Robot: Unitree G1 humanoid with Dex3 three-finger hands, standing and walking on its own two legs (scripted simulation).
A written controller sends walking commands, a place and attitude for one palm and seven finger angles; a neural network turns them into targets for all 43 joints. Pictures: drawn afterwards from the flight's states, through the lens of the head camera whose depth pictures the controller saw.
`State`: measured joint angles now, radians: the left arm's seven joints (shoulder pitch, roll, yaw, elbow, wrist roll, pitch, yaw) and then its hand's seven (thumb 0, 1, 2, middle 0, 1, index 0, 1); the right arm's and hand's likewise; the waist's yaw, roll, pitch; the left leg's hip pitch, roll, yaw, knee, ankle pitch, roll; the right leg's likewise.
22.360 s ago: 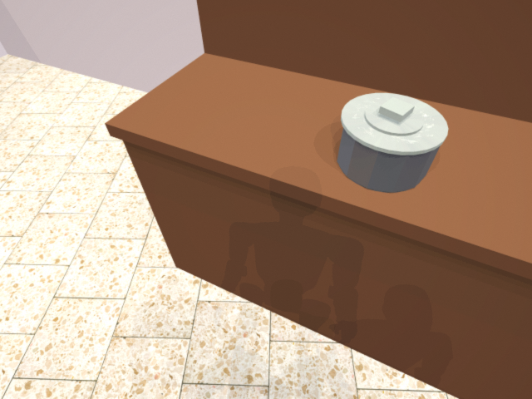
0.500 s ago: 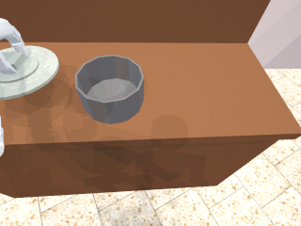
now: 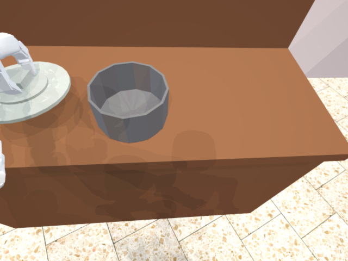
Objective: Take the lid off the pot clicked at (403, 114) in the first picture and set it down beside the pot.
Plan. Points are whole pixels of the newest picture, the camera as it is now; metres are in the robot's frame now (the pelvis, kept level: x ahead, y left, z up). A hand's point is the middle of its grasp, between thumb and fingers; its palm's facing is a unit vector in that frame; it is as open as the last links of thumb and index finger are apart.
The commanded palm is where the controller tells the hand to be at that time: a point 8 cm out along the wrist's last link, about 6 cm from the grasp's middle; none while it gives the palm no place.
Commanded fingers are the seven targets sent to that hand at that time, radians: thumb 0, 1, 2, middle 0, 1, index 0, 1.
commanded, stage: lower the lid onto the table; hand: left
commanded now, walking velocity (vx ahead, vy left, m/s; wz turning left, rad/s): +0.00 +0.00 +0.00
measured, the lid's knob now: (15, 79) +0.49 +0.32 +0.14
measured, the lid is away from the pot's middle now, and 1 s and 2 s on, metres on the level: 0.24 0.24 0.26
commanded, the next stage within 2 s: open the fingers wide in 1.32 s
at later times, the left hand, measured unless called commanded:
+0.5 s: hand (14, 92) +0.46 +0.32 +0.12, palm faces -0.48 -0.16 -0.87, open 8.3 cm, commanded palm +0.50 +0.32 +0.19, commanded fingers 0.00 0.55 1.05 -0.84 -1.08 -0.80 -1.04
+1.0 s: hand (21, 103) +0.46 +0.33 +0.09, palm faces -0.52 -0.15 -0.84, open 8.3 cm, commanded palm +0.52 +0.32 +0.15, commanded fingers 0.00 0.55 1.05 -0.84 -1.08 -0.80 -1.04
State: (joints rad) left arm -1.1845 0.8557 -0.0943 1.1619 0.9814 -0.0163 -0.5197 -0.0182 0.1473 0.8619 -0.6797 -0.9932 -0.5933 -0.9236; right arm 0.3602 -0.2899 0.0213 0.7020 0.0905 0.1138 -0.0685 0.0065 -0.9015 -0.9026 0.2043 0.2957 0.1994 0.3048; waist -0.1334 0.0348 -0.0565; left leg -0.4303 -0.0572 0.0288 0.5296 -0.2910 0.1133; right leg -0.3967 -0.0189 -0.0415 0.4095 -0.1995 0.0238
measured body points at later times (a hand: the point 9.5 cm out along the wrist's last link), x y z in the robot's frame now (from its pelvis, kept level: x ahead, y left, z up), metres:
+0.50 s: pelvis +0.00 +0.00 -0.01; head +0.07 +0.03 +0.44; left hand +0.49 +0.33 +0.17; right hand -0.01 -0.28 -0.12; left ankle -0.03 +0.04 -0.73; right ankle -0.01 -0.16 -0.73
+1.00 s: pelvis -0.01 +0.02 -0.01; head +0.08 +0.05 +0.43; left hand +0.49 +0.33 +0.14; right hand -0.03 -0.26 -0.12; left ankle -0.03 +0.04 -0.73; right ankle -0.01 -0.16 -0.73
